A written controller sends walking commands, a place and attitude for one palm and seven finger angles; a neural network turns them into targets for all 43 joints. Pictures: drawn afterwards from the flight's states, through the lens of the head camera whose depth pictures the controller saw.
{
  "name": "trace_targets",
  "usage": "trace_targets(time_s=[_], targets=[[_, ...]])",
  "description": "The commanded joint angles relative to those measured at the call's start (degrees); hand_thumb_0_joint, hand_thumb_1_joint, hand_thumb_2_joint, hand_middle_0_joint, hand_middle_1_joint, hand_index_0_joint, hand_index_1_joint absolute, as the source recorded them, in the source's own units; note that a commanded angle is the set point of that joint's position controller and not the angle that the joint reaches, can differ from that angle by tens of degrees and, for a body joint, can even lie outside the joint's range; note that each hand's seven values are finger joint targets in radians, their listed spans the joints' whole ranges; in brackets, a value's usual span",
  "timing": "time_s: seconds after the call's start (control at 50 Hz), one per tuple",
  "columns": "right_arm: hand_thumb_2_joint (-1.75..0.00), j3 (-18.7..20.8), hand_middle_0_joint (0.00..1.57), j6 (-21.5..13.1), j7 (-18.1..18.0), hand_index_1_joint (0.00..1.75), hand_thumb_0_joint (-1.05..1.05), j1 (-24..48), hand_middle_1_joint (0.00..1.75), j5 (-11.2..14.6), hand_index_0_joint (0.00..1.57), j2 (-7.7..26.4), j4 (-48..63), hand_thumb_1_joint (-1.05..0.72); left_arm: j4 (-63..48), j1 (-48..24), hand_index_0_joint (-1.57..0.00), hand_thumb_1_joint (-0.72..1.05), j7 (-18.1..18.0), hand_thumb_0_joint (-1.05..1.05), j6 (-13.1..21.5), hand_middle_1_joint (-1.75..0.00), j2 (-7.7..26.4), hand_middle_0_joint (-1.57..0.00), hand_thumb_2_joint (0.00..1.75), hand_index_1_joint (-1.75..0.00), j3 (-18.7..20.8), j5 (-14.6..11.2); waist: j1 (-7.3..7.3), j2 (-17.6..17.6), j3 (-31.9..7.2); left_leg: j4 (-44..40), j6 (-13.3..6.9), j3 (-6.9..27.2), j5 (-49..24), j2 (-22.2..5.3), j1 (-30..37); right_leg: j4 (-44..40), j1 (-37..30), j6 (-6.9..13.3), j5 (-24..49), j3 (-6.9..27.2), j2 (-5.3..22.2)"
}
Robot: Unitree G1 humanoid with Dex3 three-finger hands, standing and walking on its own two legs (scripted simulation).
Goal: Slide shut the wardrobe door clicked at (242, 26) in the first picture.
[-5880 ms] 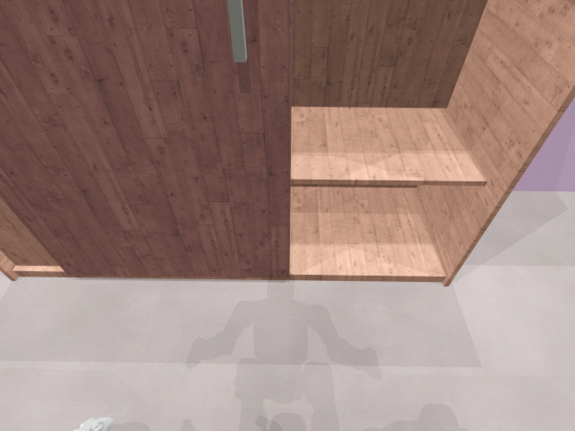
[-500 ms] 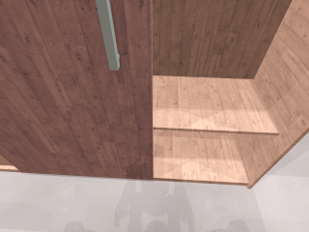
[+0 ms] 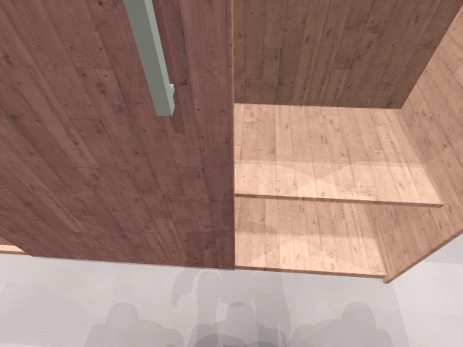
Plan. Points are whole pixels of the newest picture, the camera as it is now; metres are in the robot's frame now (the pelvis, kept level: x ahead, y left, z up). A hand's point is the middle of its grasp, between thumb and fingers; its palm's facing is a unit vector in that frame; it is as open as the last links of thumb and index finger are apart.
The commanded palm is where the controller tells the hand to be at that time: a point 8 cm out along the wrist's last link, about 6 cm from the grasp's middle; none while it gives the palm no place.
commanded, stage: come to a stop and stand still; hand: left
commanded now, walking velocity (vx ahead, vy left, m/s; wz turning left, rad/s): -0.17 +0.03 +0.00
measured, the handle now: (153, 39) +0.45 +0.13 +0.28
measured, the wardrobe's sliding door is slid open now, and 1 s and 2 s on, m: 0.63 0.63 0.63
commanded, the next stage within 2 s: look again from close up in 1.26 s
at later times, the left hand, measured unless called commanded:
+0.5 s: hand out of the picture +0.03 +0.23 -0.17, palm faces +0.02 -0.97 -0.24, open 7.4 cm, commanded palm none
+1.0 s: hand out of the picture -0.02 +0.21 -0.16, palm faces +0.00 -0.98 -0.22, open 7.4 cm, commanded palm none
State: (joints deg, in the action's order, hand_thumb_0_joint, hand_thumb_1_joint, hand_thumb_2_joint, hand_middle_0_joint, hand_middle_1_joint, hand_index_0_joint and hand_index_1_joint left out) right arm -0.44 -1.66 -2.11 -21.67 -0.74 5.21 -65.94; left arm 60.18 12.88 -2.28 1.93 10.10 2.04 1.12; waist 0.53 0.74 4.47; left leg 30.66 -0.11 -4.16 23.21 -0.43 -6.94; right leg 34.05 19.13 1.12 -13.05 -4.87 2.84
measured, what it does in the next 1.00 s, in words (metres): steps on the spot: left foot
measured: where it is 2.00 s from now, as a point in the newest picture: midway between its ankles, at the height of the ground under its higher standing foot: outside the picture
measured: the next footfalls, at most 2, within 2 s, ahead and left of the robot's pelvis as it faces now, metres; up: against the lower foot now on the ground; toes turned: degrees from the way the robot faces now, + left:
left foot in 0.16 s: +0.01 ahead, +0.12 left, +0.00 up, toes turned +4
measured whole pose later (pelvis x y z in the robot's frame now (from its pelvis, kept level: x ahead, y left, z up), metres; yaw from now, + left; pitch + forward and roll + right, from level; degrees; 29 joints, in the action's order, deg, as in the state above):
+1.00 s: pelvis -0.02 +0.03 +0.01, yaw -2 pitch -2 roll +0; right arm 0.6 -0.3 -0.5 -16.3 -0.8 10.4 -64.1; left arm 62.2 18.2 -2.3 0.6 8.9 -0.4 1.0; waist 0.0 0.4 1.9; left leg 26.4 -2.2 -6.3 16.0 0.7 -8.4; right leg 26.9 14.7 -1.7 -9.9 -1.8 3.6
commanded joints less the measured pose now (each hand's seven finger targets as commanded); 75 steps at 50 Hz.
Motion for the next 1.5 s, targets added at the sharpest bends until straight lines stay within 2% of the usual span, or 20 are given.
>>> trace_targets(time_s=[0.0,0.06,0.1,0.12,0.16,0.18,0.2,0.22,0.24,0.26,0.28,0.32,0.36,0.4,0.46,0.56,0.76,0.88,1.02,1.48], targets=[[-0.90,2.9,0.20,1.0,-0.9,0.30,0.00,-2.7,0.30,1.2,0.20,4.4,3.4,-0.90,1.0,11.0,-0.20,0.90,-0.9,0.00,-0.3,-0.30,8.3,-0.20,0.90,-0.30,1.2,-0.1,-2.76,-14.9,-10.6,14.2,1.0,1.6,10.3,-0.6,-13.5,-4.2,-20.1,12.9,64.1,15.2,18.7],[-0.90,2.7,0.20,1.7,-0.4,0.30,0.00,-1.4,0.30,1.1,0.20,3.1,3.4,-0.90,-1.5,4.2,-0.20,0.90,-1.0,0.00,-1.2,-0.30,7.4,-0.20,0.90,-0.30,1.1,0.6,-0.63,-11.3,-7.4,9.9,1.0,2.7,7.4,-0.9,-11.3,-5.6,-12.2,11.4,48.5,12.0,15.2],[-0.90,2.7,0.20,1.8,-0.1,0.30,0.00,-4.5,0.30,0.8,0.20,2.7,2.0,-0.90,-2.5,1.0,-0.20,0.90,-0.8,0.00,-1.8,-0.30,7.6,-0.20,0.90,-0.30,1.4,-0.1,1.41,-9.4,-7.0,-3.5,1.3,0.2,-7.3,-0.6,-2.6,-4.6,-5.7,7.5,29.9,9.4,11.5],[-0.90,2.7,0.20,1.6,0.0,0.30,0.00,-4.4,0.30,0.4,0.20,3.9,2.0,-0.90,-3.3,0.4,-0.20,0.90,-0.5,0.00,-2.3,-0.30,6.8,-0.20,0.90,-0.30,1.4,-0.4,1.26,-6.1,-4.8,-6.9,1.0,0.9,-12.7,-1.7,-0.5,-3.5,-1.5,4.8,19.3,8.5,8.2],[-0.90,3.0,0.20,1.2,0.2,0.30,0.00,1.4,0.30,-0.5,0.20,8.0,5.0,-0.90,-4.7,-0.1,-0.20,0.90,-0.1,0.00,-3.3,-0.30,3.6,-0.20,0.90,-0.30,1.1,-0.4,-0.87,7.8,0.3,-13.6,-3.9,10.9,-20.3,-11.8,-10.2,0.5,-1.6,-0.2,-1.2,3.5,0.5],[-0.90,2.8,0.20,0.9,0.1,0.30,0.00,4.8,0.30,-0.5,0.20,8.6,5.9,-0.90,-4.4,-0.3,-0.20,0.90,-0.1,0.00,-3.5,-0.30,3.1,-0.20,0.90,-0.30,0.8,0.0,-1.72,10.0,2.9,-15.6,-5.6,12.5,-21.5,-13.7,-15.1,3.1,-4.9,-0.6,-4.9,2.5,0.2],[-0.90,3.9,0.20,1.4,-0.1,0.30,0.00,8.8,0.30,-0.9,0.20,13.9,10.9,-0.90,-6.5,5.4,-0.20,0.90,-0.2,0.00,-1.6,-0.30,11.1,-0.20,0.90,-0.30,-1.0,0.0,-3.25,8.8,1.0,-10.3,-3.7,7.2,-19.1,-6.3,-10.6,-4.2,-8.2,0.2,-5.0,5.1,-1.2],[-0.90,4.6,0.20,0.5,0.4,0.30,0.00,10.7,0.30,-0.4,0.20,11.5,13.6,-0.90,-6.3,7.8,-0.20,0.90,-0.4,0.00,-1.5,-0.30,9.0,-0.20,0.90,-0.30,0.3,0.1,-3.60,-1.7,-4.2,1.2,-1.4,4.7,-10.8,-4.7,-12.9,-7.9,-6.1,0.8,3.8,10.3,4.0],[-0.90,4.3,0.20,1.0,0.7,0.30,0.00,6.9,0.30,-0.2,0.20,9.7,14.4,-0.90,-7.0,4.9,-0.20,0.90,-0.5,0.00,-1.1,-0.30,10.1,-0.20,0.90,-0.30,0.1,0.3,0.11,-6.6,-7.8,4.2,0.0,2.3,-3.1,-1.0,-12.5,-11.3,-8.6,3.7,5.6,17.6,10.0],[-0.90,4.2,0.20,1.4,0.8,0.30,0.00,5.0,0.30,-0.4,0.20,8.7,14.1,-0.90,-8.2,3.4,-0.20,0.90,-0.5,0.00,-0.5,-0.30,10.2,-0.20,0.90,-0.30,0.3,0.1,1.01,-7.9,-9.5,5.8,0.4,3.0,-1.6,-0.5,-11.2,-13.6,-7.0,5.9,0.1,20.5,12.7],[-0.90,4.3,0.20,1.4,1.0,0.30,0.00,5.2,0.30,-0.4,0.20,8.9,14.2,-0.90,-8.9,2.1,-0.20,0.90,-0.5,0.00,-0.3,-0.30,10.3,-0.20,0.90,-0.30,0.2,0.1,1.51,-5.2,-7.7,5.4,0.2,3.4,-3.2,-0.6,-9.6,-14.2,-3.3,6.7,-3.0,20.4,12.5],[-0.90,4.1,0.20,1.2,1.2,0.30,0.00,4.0,0.30,-0.6,0.20,9.4,15.0,-0.90,-10.0,0.4,-0.20,0.90,-0.6,0.00,-0.9,-0.30,9.6,-0.20,0.90,-0.30,0.3,0.0,2.36,-3.0,-4.6,0.4,-1.1,3.8,-6.9,-1.4,-8.2,-11.7,0.1,4.3,-3.2,14.2,8.1],[-0.90,4.1,0.20,0.6,1.1,0.30,0.00,4.7,0.30,-0.6,0.20,11.8,15.5,-0.90,-10.0,1.0,-0.20,0.90,-0.4,0.00,-1.3,-0.30,8.3,-0.20,0.90,-0.30,0.0,-0.1,1.33,2.6,-1.9,-5.6,-2.5,7.7,-12.4,-5.5,-9.5,-5.8,0.3,1.5,0.7,7.5,2.8],[-0.90,4.2,0.20,0.5,0.9,0.30,0.00,6.8,0.30,-0.6,0.20,13.9,16.0,-0.90,-9.3,3.6,-0.20,0.90,-0.2,0.00,-1.7,-0.30,7.0,-0.20,0.90,-0.30,-0.6,0.1,-0.52,5.2,-2.3,-8.9,-3.5,9.6,-17.4,-8.7,-10.3,-3.3,-2.7,-0.1,1.3,2.7,0.6],[-0.90,4.2,0.20,0.5,0.7,0.30,0.00,7.6,0.30,-0.5,0.20,14.8,16.2,-0.90,-8.4,4.9,-0.20,0.90,0.1,0.00,-1.8,-0.30,6.9,-0.20,0.90,-0.30,-0.6,0.0,-0.76,4.6,-1.5,-9.8,-3.4,9.1,-15.0,-8.4,-10.8,-4.0,-4.0,-0.3,2.2,3.0,0.9],[-0.90,3.9,0.20,0.9,1.2,0.30,0.00,8.1,0.30,-0.4,0.20,15.0,14.8,-0.90,-7.1,5.4,-0.20,0.90,0.4,0.00,-1.6,-0.30,7.7,-0.20,0.90,-0.30,-0.6,0.1,-0.62,1.5,1.5,-13.2,-2.9,9.0,-0.2,-6.9,-13.0,-7.4,-4.0,-0.4,1.2,4.9,1.9],[-0.90,3.0,0.20,0.4,1.2,0.30,0.00,5.7,0.30,0.0,0.20,12.8,8.8,-0.90,-3.2,7.0,-0.20,0.90,-0.1,0.00,-0.7,-0.30,7.1,-0.20,0.90,-0.30,-1.0,-0.2,-0.26,-2.2,-1.1,-11.9,-2.3,6.3,-7.3,-5.5,-7.7,-10.0,-5.5,-0.4,5.5,7.2,3.7],[-0.90,2.5,0.20,0.1,1.0,0.30,0.00,4.6,0.30,0.2,0.20,12.0,5.5,-0.90,-1.0,7.3,-0.20,0.90,-0.3,0.00,-0.4,-0.30,6.6,-0.20,0.90,-0.30,-1.1,-0.3,-0.24,-1.1,-1.7,-11.9,-2.0,5.5,-10.1,-5.6,-6.1,-10.4,-6.7,-0.2,7.4,7.6,3.9],[-0.90,2.3,0.20,0.4,1.0,0.30,0.00,3.4,0.30,0.3,0.20,10.8,3.2,-0.90,0.7,7.2,-0.20,0.90,-0.4,0.00,-0.5,-0.30,5.4,-0.20,0.90,-0.30,-1.3,-0.3,-0.31,-1.3,0.9,-13.0,-1.6,5.3,-5.3,-5.5,-7.4,-12.4,-5.8,-0.2,2.8,7.9,3.7],[-0.90,2.3,0.20,0.2,0.7,0.30,0.00,2.5,0.30,0.2,0.20,10.6,1.6,-0.90,1.3,6.3,-0.20,0.90,-0.4,0.00,0.0,-0.30,5.4,-0.20,0.90,-0.30,-0.7,-0.3,0.00,-0.8,0.2,-12.9,-1.5,4.8,-7.4,-5.8,-5.6,-13.4,-5.7,0.2,4.1,8.7,3.5]])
